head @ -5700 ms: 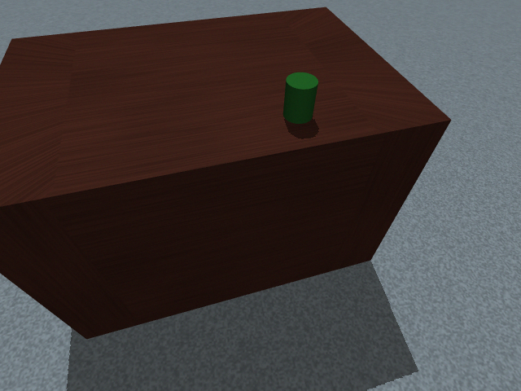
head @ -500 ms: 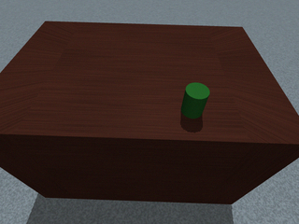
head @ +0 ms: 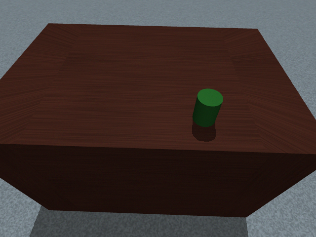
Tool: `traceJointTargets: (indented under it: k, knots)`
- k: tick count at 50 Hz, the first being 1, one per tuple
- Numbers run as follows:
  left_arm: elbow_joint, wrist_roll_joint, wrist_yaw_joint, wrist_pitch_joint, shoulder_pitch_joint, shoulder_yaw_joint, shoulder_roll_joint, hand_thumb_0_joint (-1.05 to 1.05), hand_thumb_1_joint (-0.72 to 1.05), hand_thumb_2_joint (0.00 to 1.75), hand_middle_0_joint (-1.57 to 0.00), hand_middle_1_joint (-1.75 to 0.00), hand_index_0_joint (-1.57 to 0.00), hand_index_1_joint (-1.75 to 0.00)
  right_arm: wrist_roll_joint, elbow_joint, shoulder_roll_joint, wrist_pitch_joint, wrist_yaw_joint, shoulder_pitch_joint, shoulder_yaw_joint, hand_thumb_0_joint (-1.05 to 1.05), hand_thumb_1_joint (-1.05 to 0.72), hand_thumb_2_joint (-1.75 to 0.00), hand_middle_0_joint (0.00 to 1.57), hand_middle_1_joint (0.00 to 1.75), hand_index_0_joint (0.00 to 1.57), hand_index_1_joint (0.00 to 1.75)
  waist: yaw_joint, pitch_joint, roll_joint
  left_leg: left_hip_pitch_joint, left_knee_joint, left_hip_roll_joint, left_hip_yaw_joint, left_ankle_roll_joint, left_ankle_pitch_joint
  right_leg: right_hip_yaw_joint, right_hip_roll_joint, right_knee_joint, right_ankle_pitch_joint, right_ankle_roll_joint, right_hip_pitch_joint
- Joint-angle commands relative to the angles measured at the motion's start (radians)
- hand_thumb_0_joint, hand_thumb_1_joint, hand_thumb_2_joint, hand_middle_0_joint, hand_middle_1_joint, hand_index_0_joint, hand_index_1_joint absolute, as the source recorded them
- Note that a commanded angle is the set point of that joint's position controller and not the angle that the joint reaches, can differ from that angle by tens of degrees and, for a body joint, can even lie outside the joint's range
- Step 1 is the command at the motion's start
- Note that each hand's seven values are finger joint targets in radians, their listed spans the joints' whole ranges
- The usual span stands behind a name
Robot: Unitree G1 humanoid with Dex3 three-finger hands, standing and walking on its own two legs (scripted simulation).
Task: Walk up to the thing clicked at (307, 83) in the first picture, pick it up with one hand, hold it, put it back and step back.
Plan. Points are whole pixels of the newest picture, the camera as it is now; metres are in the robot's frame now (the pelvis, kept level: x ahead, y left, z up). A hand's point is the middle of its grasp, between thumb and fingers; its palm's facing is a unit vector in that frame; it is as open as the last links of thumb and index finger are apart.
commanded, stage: stand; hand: right
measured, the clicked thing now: (206, 108) +0.49 -0.14 +0.02
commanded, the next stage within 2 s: rise first in 0.38 s
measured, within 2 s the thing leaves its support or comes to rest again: neither
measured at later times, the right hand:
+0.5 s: hand out of the picture +0.07 -0.25 -0.16, palm faces -0.02 +0.94 -0.33, open 7.4 cm
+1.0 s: hand (257, 221) +0.18 -0.24 -0.07, palm faces +0.23 +0.91 -0.34, open 16.3 cm
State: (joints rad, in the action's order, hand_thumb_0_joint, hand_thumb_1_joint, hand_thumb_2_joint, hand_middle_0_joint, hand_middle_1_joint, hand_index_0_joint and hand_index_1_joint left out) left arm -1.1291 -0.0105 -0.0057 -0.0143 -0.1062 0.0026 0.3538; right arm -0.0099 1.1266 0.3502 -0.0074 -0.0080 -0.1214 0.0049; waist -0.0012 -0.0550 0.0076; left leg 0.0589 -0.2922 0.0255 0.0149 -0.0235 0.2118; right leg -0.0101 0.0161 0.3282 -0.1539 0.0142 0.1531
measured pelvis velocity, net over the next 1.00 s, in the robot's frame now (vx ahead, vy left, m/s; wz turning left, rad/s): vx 0.00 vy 0.01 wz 0.01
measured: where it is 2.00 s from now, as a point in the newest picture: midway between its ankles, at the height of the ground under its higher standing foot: outside the picture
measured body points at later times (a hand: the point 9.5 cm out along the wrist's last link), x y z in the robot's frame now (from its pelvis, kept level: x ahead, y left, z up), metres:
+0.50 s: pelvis +0.00 +0.00 +0.00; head +0.01 +0.00 +0.45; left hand +0.08 +0.30 -0.13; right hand +0.07 -0.30 -0.14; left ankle -0.03 +0.13 -0.75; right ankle +0.01 -0.13 -0.75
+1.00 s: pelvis +0.00 +0.01 -0.01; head +0.02 +0.01 +0.44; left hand +0.15 +0.26 -0.10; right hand +0.17 -0.29 -0.04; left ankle -0.03 +0.13 -0.75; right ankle +0.01 -0.13 -0.75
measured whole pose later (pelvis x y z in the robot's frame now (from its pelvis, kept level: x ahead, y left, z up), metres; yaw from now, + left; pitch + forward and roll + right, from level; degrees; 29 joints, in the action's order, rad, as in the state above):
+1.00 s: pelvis +0.00 +0.01 -0.01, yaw +1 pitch +1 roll +0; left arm -0.62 0.04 0.07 -0.06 -0.24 -0.06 0.22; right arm 0.05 0.43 0.28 -0.07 0.08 -0.28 0.15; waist 0.02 -0.01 -0.02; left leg 0.15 -0.40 0.02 0.00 -0.01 0.27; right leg 0.00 0.03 0.41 -0.20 0.02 0.22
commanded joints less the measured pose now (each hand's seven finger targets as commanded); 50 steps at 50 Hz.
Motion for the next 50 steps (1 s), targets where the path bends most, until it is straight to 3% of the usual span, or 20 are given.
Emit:
traceJointTargets:
  k: [1,10,19,23,24,25,26,27,28,29,31,34,37,40,41,43,44,47,49,50]
  knots:
    - [0.060,0.004,0.012,-0.017,0.037,-0.037,0.211,0.00,0.90,0.90,-0.20,-0.30,-0.20,-0.30,0.001,-0.056,0.215,-0.025,0.016,0.022,0.040,0.00,-0.90,-0.90,0.20,0.30,0.20,0.30,0.002,0.111,-0.003,0.008,0.038,0.115,-0.067,0.032,-0.197,-0.081,0.113,-0.020,0.217,-0.036,-0.069]
    - [0.058,0.005,0.014,-0.014,0.035,-0.035,0.209,0.00,0.90,0.90,-0.20,-0.30,-0.20,-0.30,0.000,-0.055,0.216,-0.019,0.016,0.025,0.040,0.00,-0.90,-0.90,0.20,0.30,0.20,0.30,0.002,0.083,0.001,0.023,0.045,0.113,-0.066,0.033,-0.138,-0.085,0.113,-0.031,0.166,-0.037,-0.060]
    - [0.059,0.001,0.016,-0.020,0.035,-0.038,0.215,0.00,0.90,0.90,-0.20,-0.30,-0.20,-0.30,0.002,-0.060,0.215,-0.020,0.016,0.024,0.043,0.00,-0.90,-0.90,0.20,0.30,0.20,0.30,0.003,0.106,-0.017,0.002,0.029,0.117,-0.069,0.037,-0.196,-0.082,0.117,-0.024,0.237,-0.037,-0.076]
    - [0.060,0.003,0.017,-0.019,0.033,-0.037,0.216,0.00,0.90,0.90,-0.20,-0.30,-0.20,-0.30,0.003,-0.061,0.208,-0.020,0.016,0.028,0.039,0.00,-0.90,-0.90,0.20,0.30,0.20,0.30,0.003,0.085,-0.008,-0.001,0.035,0.118,-0.073,0.033,-0.181,-0.079,0.114,-0.029,0.211,-0.037,-0.055]
    - [0.063,0.002,0.018,-0.018,0.043,-0.038,0.214,0.00,0.82,0.82,-0.12,-0.22,-0.12,-0.22,0.000,-0.065,0.210,-0.020,0.017,0.024,0.041,0.00,-0.82,-0.82,0.12,0.22,0.12,0.22,0.007,0.096,-0.010,0.007,0.035,0.118,-0.068,0.034,-0.178,-0.081,0.115,-0.026,0.210,-0.039,-0.063]
    - [0.414,0.087,0.024,-0.120,0.394,-0.026,0.027,0.00,0.74,0.74,-0.06,-0.14,-0.04,-0.14,0.078,-0.416,0.015,-0.093,0.027,0.375,0.006,0.00,-0.74,-0.74,0.06,0.14,0.06,0.14,-0.018,0.098,-0.110,0.192,-0.083,-0.018,0.016,0.026,-0.109,0.041,-0.005,0.058,0.069,-0.019,0.042]
    - [0.420,0.111,0.045,-0.142,0.343,-0.010,0.056,0.00,0.66,0.66,-0.05,-0.06,-0.03,-0.07,0.115,-0.469,0.050,-0.139,0.044,0.370,0.004,0.00,-0.66,-0.66,0.05,0.06,0.05,0.06,0.014,0.118,-0.010,0.127,-0.038,-0.029,0.034,0.026,-0.035,0.026,0.007,0.009,-0.002,-0.018,-0.023]
    - [0.319,0.104,0.063,-0.130,0.234,-0.063,0.148,0.00,0.58,0.58,-0.05,-0.06,-0.03,-0.08,0.103,-0.367,0.179,-0.138,0.066,0.258,0.076,0.00,-0.58,-0.58,0.05,0.05,0.05,0.05,0.023,0.063,-0.015,0.147,-0.026,-0.025,0.029,0.026,0.015,0.032,-0.002,0.010,-0.045,-0.026,0.018]
    - [0.259,0.101,0.070,-0.112,0.134,-0.117,0.208,0.00,0.50,0.50,-0.04,-0.05,-0.02,-0.07,0.098,-0.280,0.209,-0.123,0.072,0.188,0.115,0.00,-0.50,-0.50,0.05,0.05,0.05,0.05,-0.005,0.031,-0.002,0.192,-0.050,-0.022,0.034,0.018,0.014,0.043,-0.012,0.030,-0.051,-0.027,0.031]
    - [0.304,0.099,0.074,-0.101,0.084,-0.146,0.200,0.00,0.42,0.42,-0.04,-0.05,-0.03,-0.07,0.096,-0.276,0.216,-0.118,0.080,0.174,0.149,0.00,-0.42,-0.42,0.05,0.05,0.05,0.05,-0.012,0.121,0.028,0.165,-0.070,-0.025,0.039,0.015,-0.041,0.041,-0.011,0.047,0.005,-0.027,0.015]
    - [0.351,0.088,0.085,-0.111,0.131,-0.126,0.151,0.00,0.26,0.26,-0.05,-0.06,-0.04,-0.06,0.080,-0.351,0.214,-0.136,0.091,0.182,0.176,0.00,-0.26,-0.26,0.05,0.05,0.05,0.05,0.012,0.252,0.003,0.121,-0.100,-0.018,0.026,0.021,-0.136,0.037,-0.013,0.080,0.118,-0.025,-0.017]
    - [0.284,0.048,0.079,-0.092,-0.026,-0.175,0.105,0.00,0.10,0.17,-0.04,-0.05,-0.05,-0.04,0.054,-0.376,0.181,-0.116,0.087,-0.043,0.228,0.00,-0.05,-0.17,0.05,0.05,0.05,0.05,0.023,0.257,-0.059,0.130,-0.111,-0.027,0.017,0.033,-0.191,0.046,-0.017,0.077,0.178,-0.025,-0.015]
    - [0.406,0.049,0.077,-0.085,-0.052,-0.163,0.081,0.00,-0.03,0.09,-0.04,-0.05,-0.06,-0.02,0.058,-0.527,0.153,-0.108,0.088,-0.064,0.217,0.00,0.09,-0.13,0.05,0.05,0.05,0.05,0.013,0.285,-0.070,0.089,-0.087,-0.031,0.027,0.025,-0.237,0.053,-0.018,0.061,0.207,-0.023,-0.038]
    - [0.517,0.060,0.071,-0.079,-0.001,-0.114,0.007,0.00,-0.21,0.06,-0.04,-0.05,-0.06,-0.03,0.070,-0.660,0.083,-0.103,0.083,-0.042,0.172,0.00,0.27,-0.09,0.05,0.05,0.05,0.05,0.020,0.212,-0.053,0.110,-0.073,-0.035,0.032,0.024,-0.196,0.056,-0.010,0.046,0.166,-0.019,0.008]
    - [0.554,0.060,0.075,-0.081,0.022,-0.118,0.015,0.00,-0.25,0.06,-0.04,-0.04,-0.06,-0.03,0.069,-0.700,0.107,-0.105,0.088,-0.043,0.195,0.00,0.32,-0.09,0.05,0.05,0.05,0.05,0.028,0.205,-0.064,0.108,-0.068,-0.033,0.033,0.025,-0.174,0.056,-0.010,0.041,0.146,-0.018,0.007]
    - [0.604,0.061,0.077,-0.085,0.034,-0.094,-0.007,0.00,-0.36,0.05,-0.05,-0.05,-0.05,-0.04,0.065,-0.750,0.110,-0.113,0.091,-0.032,0.195,0.00,0.42,-0.06,0.04,0.06,0.05,0.06,0.037,0.163,-0.041,0.119,-0.053,-0.033,0.032,0.028,-0.119,0.055,-0.006,0.028,0.098,-0.020,0.014]
    - [0.642,0.059,0.080,-0.090,0.041,-0.086,-0.016,0.00,-0.40,0.05,-0.05,-0.05,-0.05,-0.05,0.065,-0.800,0.095,-0.119,0.091,-0.002,0.177,0.00,0.45,-0.06,0.04,0.06,0.05,0.06,0.024,0.160,-0.040,0.121,-0.049,-0.032,0.029,0.028,-0.105,0.055,-0.006,0.027,0.081,-0.021,0.009]
    - [0.695,0.048,0.099,-0.102,-0.020,-0.138,0.065,0.00,-0.52,0.04,-0.05,-0.05,-0.05,-0.06,0.060,-0.909,0.149,-0.132,0.103,-0.040,0.225,0.00,0.54,-0.04,0.04,0.06,0.05,0.06,0.022,0.172,-0.033,0.112,-0.052,-0.028,0.031,0.025,-0.121,0.053,-0.011,0.027,0.097,-0.022,-0.033]
    - [0.699,0.045,0.102,-0.103,-0.060,-0.148,0.060,0.00,-0.54,0.03,-0.05,-0.05,-0.05,-0.05,0.058,-0.946,0.173,-0.132,0.107,-0.100,0.266,0.00,0.56,-0.04,0.04,0.06,0.05,0.06,0.030,0.173,-0.039,0.091,-0.056,-0.021,0.026,0.021,-0.169,0.057,-0.017,0.039,0.140,-0.026,-0.048]
    - [0.708,0.044,0.101,-0.106,-0.053,-0.133,0.038,0.00,-0.54,0.03,-0.05,-0.05,-0.05,-0.05,0.059,-0.999,0.153,-0.135,0.106,-0.089,0.253,0.00,0.56,-0.03,0.04,0.06,0.05,0.06,0.031,0.188,-0.041,0.081,-0.064,-0.022,0.027,0.021,-0.186,0.055,-0.015,0.041,0.159,-0.026,-0.063]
